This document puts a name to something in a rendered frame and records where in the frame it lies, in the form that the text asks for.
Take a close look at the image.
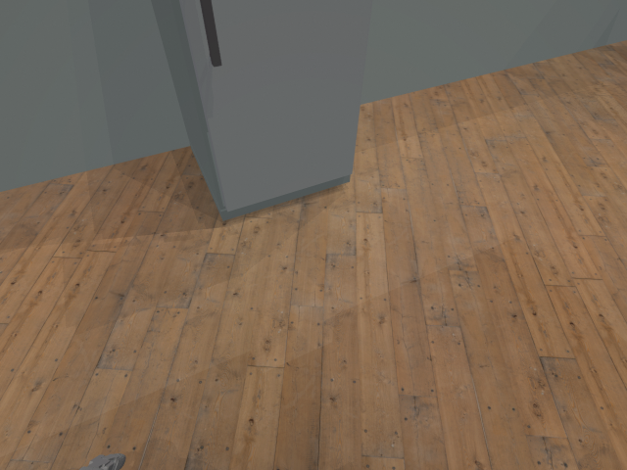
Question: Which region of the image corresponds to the fridge door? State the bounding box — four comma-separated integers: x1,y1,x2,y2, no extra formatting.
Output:
179,0,372,212

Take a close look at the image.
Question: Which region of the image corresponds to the handle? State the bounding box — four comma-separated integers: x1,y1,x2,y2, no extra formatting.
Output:
200,0,222,67

